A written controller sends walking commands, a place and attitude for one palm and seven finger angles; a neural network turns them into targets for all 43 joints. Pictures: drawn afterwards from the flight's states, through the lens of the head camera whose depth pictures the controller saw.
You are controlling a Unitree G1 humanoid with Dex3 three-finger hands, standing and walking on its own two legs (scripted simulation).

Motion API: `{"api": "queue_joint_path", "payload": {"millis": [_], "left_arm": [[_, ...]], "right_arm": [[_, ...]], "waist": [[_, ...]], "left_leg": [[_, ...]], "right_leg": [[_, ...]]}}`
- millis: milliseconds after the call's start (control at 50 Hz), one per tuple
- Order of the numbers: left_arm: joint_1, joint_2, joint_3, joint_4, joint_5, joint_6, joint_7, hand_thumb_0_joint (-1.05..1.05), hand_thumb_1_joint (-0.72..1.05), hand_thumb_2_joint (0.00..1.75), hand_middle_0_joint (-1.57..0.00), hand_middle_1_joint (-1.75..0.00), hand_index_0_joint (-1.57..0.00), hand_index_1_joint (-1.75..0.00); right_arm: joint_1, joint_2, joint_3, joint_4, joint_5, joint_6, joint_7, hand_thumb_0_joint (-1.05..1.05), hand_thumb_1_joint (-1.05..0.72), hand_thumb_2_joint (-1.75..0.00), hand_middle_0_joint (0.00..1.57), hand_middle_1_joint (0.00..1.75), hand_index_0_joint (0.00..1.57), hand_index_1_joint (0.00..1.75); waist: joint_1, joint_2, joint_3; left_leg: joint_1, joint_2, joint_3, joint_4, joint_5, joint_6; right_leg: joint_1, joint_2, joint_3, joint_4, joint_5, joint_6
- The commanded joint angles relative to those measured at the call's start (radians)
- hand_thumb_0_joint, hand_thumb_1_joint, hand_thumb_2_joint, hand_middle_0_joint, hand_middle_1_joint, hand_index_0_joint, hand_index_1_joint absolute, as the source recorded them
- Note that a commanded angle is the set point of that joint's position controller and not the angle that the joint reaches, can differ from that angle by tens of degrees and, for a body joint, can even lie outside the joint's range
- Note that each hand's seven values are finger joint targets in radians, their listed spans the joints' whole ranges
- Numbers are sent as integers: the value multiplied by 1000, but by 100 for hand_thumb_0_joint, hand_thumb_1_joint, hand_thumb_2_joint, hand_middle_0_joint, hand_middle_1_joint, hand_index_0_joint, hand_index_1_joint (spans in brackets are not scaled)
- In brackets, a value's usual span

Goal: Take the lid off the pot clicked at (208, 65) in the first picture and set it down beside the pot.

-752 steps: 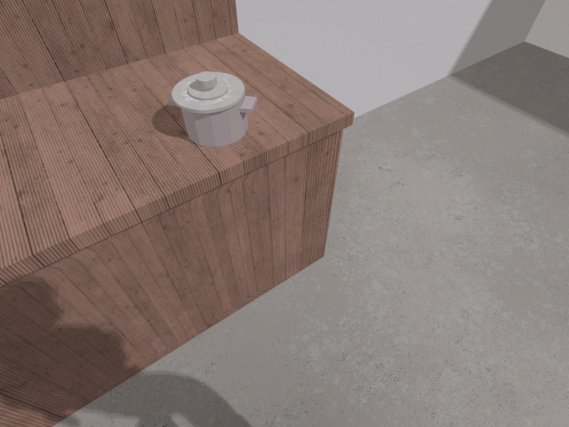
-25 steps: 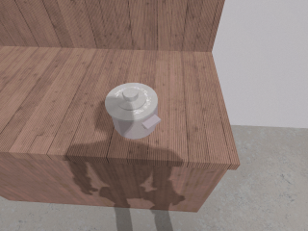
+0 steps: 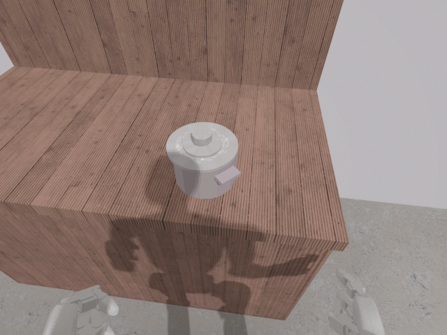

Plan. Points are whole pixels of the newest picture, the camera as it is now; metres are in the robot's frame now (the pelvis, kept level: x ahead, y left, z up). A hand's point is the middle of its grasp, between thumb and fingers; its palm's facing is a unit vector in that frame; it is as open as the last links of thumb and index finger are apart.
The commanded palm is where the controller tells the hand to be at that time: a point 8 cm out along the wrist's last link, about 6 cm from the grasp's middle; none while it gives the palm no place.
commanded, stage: lift the closed hand beside the body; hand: left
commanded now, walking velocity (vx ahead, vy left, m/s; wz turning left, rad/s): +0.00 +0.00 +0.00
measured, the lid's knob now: (201, 136) +0.49 +0.10 +0.09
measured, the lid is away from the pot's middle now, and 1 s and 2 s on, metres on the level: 0.00 0.00 0.00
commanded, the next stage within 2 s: raise the hand higher, near the body in 0.04 s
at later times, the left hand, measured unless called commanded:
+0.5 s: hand (87, 296) +0.16 +0.23 +0.04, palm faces +0.25 -0.89 -0.38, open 3.1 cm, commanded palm +0.11 +0.27 +0.07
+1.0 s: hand (80, 253) +0.20 +0.24 +0.10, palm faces +0.29 -0.86 -0.43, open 3.1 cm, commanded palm +0.15 +0.27 +0.13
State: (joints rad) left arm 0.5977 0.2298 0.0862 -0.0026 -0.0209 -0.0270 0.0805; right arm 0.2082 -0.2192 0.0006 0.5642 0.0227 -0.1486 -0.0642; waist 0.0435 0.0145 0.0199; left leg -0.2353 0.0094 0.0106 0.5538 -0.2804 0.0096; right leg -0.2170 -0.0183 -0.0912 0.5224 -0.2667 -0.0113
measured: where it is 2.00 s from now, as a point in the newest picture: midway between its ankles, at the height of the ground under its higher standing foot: outside the picture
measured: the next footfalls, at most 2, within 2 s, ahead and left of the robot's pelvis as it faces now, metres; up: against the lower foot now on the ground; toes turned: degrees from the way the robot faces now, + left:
none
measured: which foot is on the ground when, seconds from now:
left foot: down 0.00-1.00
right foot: down 0.00-1.00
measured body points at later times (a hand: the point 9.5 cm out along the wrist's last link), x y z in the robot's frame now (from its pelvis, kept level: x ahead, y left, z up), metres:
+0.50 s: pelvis +0.02 +0.01 +0.00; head +0.01 -0.01 +0.45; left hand +0.14 +0.28 +0.06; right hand +0.22 -0.22 -0.06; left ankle +0.01 +0.11 -0.73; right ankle +0.01 -0.11 -0.73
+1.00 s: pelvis +0.03 +0.01 +0.00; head +0.02 -0.02 +0.45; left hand +0.18 +0.28 +0.13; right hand +0.22 -0.20 -0.08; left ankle +0.01 +0.11 -0.73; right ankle +0.01 -0.11 -0.73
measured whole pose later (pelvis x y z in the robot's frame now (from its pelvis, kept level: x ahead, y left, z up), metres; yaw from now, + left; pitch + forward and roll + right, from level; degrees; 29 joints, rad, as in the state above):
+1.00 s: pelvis +0.03 +0.01 +0.00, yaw -1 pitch -3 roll +0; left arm 0.61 0.31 0.20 -0.38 -0.02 -0.08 0.08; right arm 0.20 -0.20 0.02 0.62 0.01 -0.15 -0.05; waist 0.07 0.06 0.03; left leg -0.14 0.00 0.03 0.48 -0.29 0.02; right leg -0.13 -0.02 -0.07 0.46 -0.28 0.00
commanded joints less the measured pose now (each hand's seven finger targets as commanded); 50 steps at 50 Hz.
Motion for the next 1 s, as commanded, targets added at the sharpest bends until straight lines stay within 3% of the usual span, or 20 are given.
{"api": "queue_joint_path", "payload": {"millis": [0, 40, 80, 120, 140, 160, 220, 260, 360, 420, 460, 500, 600, 640, 720, 740, 780, 920, 940, 980], "left_arm": [[16, 131, 94, -241, -3, -59, 10, 0, 90, 90, -130, -150, -130, -150], [31, 163, 129, -258, 0, -60, 15, 0, 90, 90, -130, -150, -130, -150], [42, 148, 117, -286, 0, -65, 14, 0, 90, 90, -130, -150, -130, -150], [67, 143, 123, -256, 3, -61, 13, 0, 90, 90, -130, -150, -130, -150], [79, 160, 147, -269, 3, -65, 14, 0, 90, 90, -130, -150, -130, -150], [69, 143, 118, -303, 4, -71, 9, 0, 90, 90, -130, -150, -130, -150], [43, 151, 116, -362, 7, -81, 11, 0, 90, 90, -130, -150, -130, -150], [55, 155, 134, -333, 7, -77, 14, 0, 90, 90, -130, -150, -130, -150], [67, 176, 154, -446, 6, -94, 13, 0, 90, 90, -130, -150, -130, -150], [86, 152, 141, -431, 5, -88, 10, 0, 90, 90, -130, -150, -130, -150], [85, 168, 165, -448, 2, -92, 8, 0, 90, 90, -130, -150, -130, -150], [58, 169, 155, -506, 3, -99, 6, 0, 90, 90, -130, -150, -130, -150], [60, 166, 159, -522, 2, -97, 5, 0, 90, 90, -130, -150, -130, -150], [60, 190, 186, -526, 3, -96, 9, 0, 90, 90, -130, -150, -130, -150], [31, 189, 185, -552, 0, -102, 9, 0, 90, 90, -130, -150, -130, -150], [20, 209, 202, -573, -2, -105, 10, 0, 90, 90, -130, -150, -130, -150], [23, 193, 191, -582, -1, -111, 12, 0, 90, 90, -130, -150, -130, -150], [-13, 216, 225, -588, -5, -117, 16, 0, 90, 90, -130, -150, -130, -150], [-22, 236, 249, -585, -8, -117, 18, 0, 90, 90, -130, -150, -130, -150], [-36, 220, 234, -607, -10, -127, 17, 0, 90, 90, -130, -150, -130, -150]], "right_arm": [[-120, -96, -33, -143, -6, -68, -15, 0, -90, -90, 20, 30, 20, 30], [-129, -94, -35, -132, -5, -71, -16, 0, -90, -90, 20, 30, 20, 30], [-139, -86, -31, -128, -5, -82, -18, 0, -90, -90, 20, 30, 20, 30], [-142, -84, -35, -115, -6, -85, -19, 0, -90, -90, 20, 30, 20, 30], [-143, -87, -37, -112, -4, -85, -18, 0, -90, -90, 20, 30, 20, 30], [-146, -85, -32, -117, -5, -92, -17, 0, -90, -90, 20, 30, 20, 30], [-138, -86, -33, -115, -6, -108, -17, 0, -90, -90, 20, 30, 20, 30], [-139, -84, -34, -106, -8, -105, -19, 0, -90, -90, 20, 30, 20, 30], [-140, -80, -33, -118, -8, -109, -15, 0, -90, -90, 20, 30, 20, 30], [-140, -76, -34, -117, -8, -103, -12, 0, -90, -90, 20, 30, 20, 30], [-143, -77, -34, -122, -8, -92, -10, 0, -90, -90, 20, 30, 20, 30], [-142, -75, -31, -132, -7, -92, -9, 0, -90, -90, 20, 30, 20, 30], [-134, -79, -27, -137, -11, -84, -4, 0, -90, -90, 20, 30, 20, 30], [-140, -79, -28, -131, -11, -79, -1, 0, -90, -90, 20, 30, 20, 30], [-140, -78, -23, -136, -12, -74, -3, 0, -90, -90, 20, 30, 20, 30], [-143, -82, -21, -136, -11, -73, -1, 0, -90, -90, 20, 30, 20, 30], [-140, -75, -17, -134, -12, -78, 0, 0, -90, -90, 20, 30, 20, 30], [-143, -82, -21, -124, -13, -70, 1, 0, -90, -90, 20, 30, 20, 30], [-149, -85, -22, -120, -11, -66, 2, 0, -90, -90, 20, 30, 20, 30], [-146, -83, -20, -123, -11, -70, 0, 0, -90, -90, 20, 30, 20, 30]], "waist": [[0, 19, -52], [6, 1, -48], [8, 9, -34], [10, -28, -21], [15, -14, -22], [11, -12, -35], [10, 0, -47], [10, -42, -32], [20, 32, -71], [18, 14, -42], [21, 0, -40], [19, 66, -39], [19, 24, -43], [24, 47, -46], [22, 22, -55], [23, 26, -56], [24, 55, -57], [25, 5, -70], [25, 5, -54], [24, 16, -69]], "left_leg": [[25, -9, -5, -103, 72, 20], [33, -6, -9, -102, 75, 20], [37, -4, -10, -109, 74, 20], [34, -2, -7, -109, 86, 23], [37, -3, -8, -109, 86, 20], [43, -5, -7, -111, 90, 23], [68, -3, -11, -113, 102, 25], [58, -3, -11, -113, 104, 26], [94, -2, -6, -117, 159, 21], [89, 1, -4, -117, 198, 20], [85, 1, -3, -119, 210, 19], [102, 4, -4, -124, 213, 16], [110, 11, -12, -129, 244, 15], [109, 10, -13, -126, 255, 13], [117, 12, -13, -131, 257, 15], [118, 12, -17, -130, 246, 14], [124, 15, -18, -136, 251, 13], [135, 17, -11, -137, 274, 16], [126, 15, -12, -135, 254, 16], [137, 16, -9, -138, 258, 17]], "right_leg": [[-6, -5, 38, -122, 30, -4], [-3, -3, 38, -132, 21, -4], [-8, -4, 34, -131, 14, -3], [-13, -3, 33, -133, 25, 1], [-7, -3, 34, -136, 22, -1], [-4, -4, 33, -132, 27, 1], [-8, -4, 34, -128, 36, 3], [-9, -2, 31, -131, 41, 4], [20, -5, 33, -122, 96, 0], [20, -4, 30, -115, 141, 1], [31, -2, 28, -118, 154, -1], [28, -5, 30, -119, 148, -1], [37, 0, 23, -116, 166, 0], [43, 0, 27, -115, 178, -2], [50, -3, 26, -122, 180, 1], [52, 0, 29, -124, 170, -2], [52, -4, 26, -125, 162, -3], [64, -5, 27, -131, 195, 1], [60, -3, 33, -137, 184, -1], [66, -7, 34, -138, 185, 0]]}}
